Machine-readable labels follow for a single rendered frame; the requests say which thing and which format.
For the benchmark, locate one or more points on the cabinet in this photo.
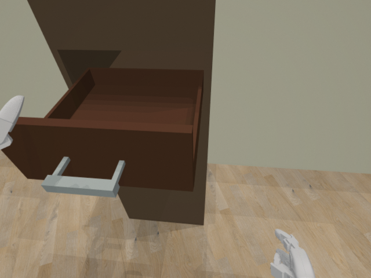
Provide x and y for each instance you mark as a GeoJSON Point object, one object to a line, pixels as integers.
{"type": "Point", "coordinates": [147, 34]}

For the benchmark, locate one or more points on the handle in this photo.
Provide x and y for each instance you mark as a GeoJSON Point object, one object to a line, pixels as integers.
{"type": "Point", "coordinates": [82, 186]}

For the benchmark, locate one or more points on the right robot hand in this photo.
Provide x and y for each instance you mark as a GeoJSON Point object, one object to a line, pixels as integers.
{"type": "Point", "coordinates": [296, 264]}

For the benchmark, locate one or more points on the drawer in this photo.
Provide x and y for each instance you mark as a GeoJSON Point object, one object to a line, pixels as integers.
{"type": "Point", "coordinates": [150, 118]}

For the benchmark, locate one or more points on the left robot hand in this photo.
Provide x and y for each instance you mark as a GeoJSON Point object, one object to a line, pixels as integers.
{"type": "Point", "coordinates": [9, 115]}

